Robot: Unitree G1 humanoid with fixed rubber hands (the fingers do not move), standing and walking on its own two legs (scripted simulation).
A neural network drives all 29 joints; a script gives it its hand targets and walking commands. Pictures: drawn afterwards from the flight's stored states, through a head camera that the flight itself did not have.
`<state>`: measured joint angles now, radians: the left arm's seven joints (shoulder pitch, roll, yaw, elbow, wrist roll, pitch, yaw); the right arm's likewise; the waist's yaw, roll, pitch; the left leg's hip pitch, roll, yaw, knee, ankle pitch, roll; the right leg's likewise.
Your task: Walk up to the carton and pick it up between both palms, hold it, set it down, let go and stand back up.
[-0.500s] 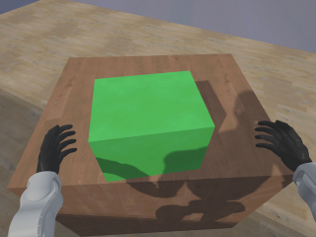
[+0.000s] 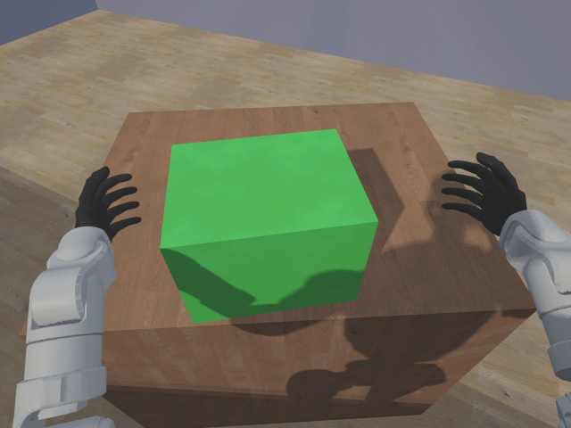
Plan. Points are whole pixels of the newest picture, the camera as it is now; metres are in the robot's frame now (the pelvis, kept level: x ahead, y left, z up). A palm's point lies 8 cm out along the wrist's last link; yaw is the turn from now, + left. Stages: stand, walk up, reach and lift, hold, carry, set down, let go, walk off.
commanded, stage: reach and lift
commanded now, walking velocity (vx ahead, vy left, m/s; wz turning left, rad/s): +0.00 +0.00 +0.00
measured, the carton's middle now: (266, 224) +0.43 +0.05 +0.04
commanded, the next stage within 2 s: none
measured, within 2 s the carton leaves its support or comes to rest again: neither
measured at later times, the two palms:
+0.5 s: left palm (101, 178) +0.39 +0.26 +0.18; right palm (482, 159) +0.41 -0.25 +0.18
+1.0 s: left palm (117, 190) +0.40 +0.26 +0.14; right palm (445, 166) +0.43 -0.22 +0.15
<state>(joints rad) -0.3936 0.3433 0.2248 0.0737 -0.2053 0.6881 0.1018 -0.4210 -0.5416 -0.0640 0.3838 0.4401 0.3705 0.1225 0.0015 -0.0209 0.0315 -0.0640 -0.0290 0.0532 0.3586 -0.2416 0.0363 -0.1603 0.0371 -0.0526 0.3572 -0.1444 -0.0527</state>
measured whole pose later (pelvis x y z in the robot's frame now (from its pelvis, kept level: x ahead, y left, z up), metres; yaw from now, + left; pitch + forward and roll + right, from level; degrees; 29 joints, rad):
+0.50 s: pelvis +0.00 +0.00 +0.00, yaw +0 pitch +1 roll +0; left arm -0.72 0.41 0.17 0.43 -0.22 0.62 0.10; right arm -0.77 -0.56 0.02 0.69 0.46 0.37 0.11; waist 0.01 -0.02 0.00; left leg -0.14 -0.03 0.05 0.37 -0.24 0.03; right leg -0.23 0.04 -0.05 0.35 -0.13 -0.05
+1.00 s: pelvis +0.00 +0.00 +0.00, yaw +0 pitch +3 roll +0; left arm -0.84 0.35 0.12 0.82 -0.22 0.34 0.08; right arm -0.89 -0.49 0.11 1.01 0.46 0.21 0.12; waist 0.05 -0.02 -0.04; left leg -0.21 -0.03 0.05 0.39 -0.24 0.04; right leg -0.29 0.04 -0.05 0.35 -0.12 -0.05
